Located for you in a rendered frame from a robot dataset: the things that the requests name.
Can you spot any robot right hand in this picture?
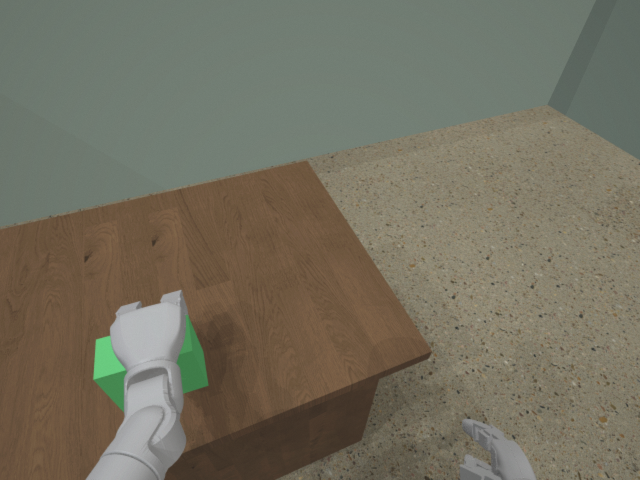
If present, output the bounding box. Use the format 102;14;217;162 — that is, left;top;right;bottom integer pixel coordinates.
460;419;537;480

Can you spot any table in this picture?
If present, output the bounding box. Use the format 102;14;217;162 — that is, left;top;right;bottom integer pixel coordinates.
0;161;432;480

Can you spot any robot left hand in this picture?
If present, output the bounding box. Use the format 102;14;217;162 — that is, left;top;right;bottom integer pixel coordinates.
110;290;189;373

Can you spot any left robot forearm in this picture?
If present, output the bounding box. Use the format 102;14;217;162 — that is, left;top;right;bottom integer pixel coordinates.
86;360;186;480

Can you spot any sponge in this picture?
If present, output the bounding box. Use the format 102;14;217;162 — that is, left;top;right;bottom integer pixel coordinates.
93;315;209;412

